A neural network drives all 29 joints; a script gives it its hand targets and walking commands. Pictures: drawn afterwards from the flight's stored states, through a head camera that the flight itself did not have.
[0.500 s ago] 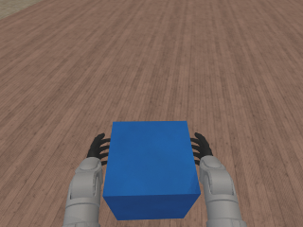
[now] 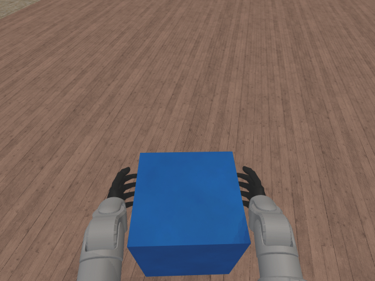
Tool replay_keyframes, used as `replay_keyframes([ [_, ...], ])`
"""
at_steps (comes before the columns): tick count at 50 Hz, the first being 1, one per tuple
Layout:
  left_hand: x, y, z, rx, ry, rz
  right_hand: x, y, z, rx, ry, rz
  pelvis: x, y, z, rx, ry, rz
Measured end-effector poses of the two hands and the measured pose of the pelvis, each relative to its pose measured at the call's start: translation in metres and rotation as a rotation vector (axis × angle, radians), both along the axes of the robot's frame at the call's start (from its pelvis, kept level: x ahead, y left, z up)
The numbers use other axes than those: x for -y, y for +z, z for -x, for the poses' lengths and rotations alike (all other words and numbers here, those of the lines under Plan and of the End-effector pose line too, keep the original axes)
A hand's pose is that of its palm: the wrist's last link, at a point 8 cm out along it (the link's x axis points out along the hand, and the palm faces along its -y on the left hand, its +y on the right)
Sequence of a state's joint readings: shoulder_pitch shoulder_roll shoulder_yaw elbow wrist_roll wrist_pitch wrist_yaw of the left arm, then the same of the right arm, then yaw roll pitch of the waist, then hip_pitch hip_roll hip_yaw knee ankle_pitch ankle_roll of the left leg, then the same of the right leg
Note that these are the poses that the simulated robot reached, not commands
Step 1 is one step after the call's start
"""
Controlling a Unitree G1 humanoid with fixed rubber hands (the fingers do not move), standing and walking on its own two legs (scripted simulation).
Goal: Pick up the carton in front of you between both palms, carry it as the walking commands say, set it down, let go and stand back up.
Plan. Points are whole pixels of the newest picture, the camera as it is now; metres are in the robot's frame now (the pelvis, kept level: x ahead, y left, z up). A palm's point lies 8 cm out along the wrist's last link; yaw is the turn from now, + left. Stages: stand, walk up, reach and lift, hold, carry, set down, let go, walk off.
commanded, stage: carry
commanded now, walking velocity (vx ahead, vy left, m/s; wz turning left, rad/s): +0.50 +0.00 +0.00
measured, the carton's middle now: (187, 216) +0.29 +0.00 -0.05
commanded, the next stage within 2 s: none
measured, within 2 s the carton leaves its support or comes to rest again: neither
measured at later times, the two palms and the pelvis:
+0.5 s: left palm (121, 130) +0.52 +0.19 +0.01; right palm (224, 133) +0.50 -0.11 +0.02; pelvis +0.23 +0.06 +0.00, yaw -4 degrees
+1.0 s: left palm (129, 101) +0.63 +0.18 +0.03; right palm (223, 102) +0.63 -0.12 +0.03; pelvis +0.34 +0.04 -0.01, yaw -1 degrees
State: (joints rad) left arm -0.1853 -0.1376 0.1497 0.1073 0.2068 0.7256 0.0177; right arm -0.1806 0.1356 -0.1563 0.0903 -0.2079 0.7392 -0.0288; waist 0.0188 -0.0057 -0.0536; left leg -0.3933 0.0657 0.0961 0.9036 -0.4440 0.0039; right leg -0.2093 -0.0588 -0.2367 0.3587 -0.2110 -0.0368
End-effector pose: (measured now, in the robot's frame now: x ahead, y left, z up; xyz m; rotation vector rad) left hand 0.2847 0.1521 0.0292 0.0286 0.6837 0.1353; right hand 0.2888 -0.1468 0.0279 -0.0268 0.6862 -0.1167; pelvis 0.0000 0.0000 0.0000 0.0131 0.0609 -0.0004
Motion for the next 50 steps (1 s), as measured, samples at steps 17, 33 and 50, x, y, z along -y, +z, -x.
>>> replay_keyframes([
  [17,-0.039,-0.024,-0.181,-0.013,-0.067,0.03,-0.039,-0.014,-0.161,-0.014,-0.065,0.033,-0.057,-0.015,-0.169,0.002,-0.061,0.012],
  [33,-0.023,0.006,-0.303,0.066,-0.061,-0.015,-0.024,0.0,-0.285,0.066,-0.067,-0.022,-0.041,-0.01,-0.292,0.014,-0.04,0.024],
  [50,-0.032,-0.003,-0.348,0.029,-0.026,0.004,-0.031,-0.001,-0.341,0.03,-0.024,0.012,-0.037,-0.01,-0.342,-0.01,-0.018,0.023],
])
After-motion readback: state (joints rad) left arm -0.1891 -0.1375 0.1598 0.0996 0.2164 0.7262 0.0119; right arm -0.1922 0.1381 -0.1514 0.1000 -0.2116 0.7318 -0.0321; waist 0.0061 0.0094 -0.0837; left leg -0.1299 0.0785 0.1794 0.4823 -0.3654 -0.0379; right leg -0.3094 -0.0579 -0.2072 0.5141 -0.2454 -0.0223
